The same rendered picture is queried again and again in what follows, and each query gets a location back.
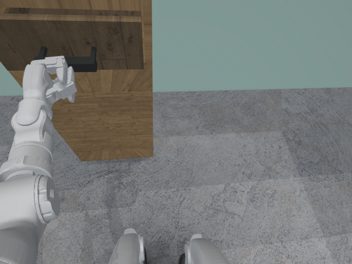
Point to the left robot hand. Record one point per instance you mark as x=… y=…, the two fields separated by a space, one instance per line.
x=38 y=84

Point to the cabinet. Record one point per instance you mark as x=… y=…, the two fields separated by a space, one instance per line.
x=112 y=115

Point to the robot thigh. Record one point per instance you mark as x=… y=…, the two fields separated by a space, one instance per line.
x=128 y=250
x=203 y=251

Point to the left robot upper arm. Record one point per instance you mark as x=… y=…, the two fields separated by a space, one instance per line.
x=27 y=205

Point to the left robot thigh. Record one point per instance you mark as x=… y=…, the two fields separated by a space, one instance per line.
x=128 y=250

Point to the drawer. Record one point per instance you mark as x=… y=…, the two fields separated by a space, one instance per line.
x=116 y=34

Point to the left robot forearm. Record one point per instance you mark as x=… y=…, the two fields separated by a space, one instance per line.
x=32 y=149

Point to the handle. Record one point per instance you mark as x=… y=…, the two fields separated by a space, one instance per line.
x=79 y=64

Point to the right robot thigh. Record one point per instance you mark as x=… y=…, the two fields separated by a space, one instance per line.
x=203 y=251

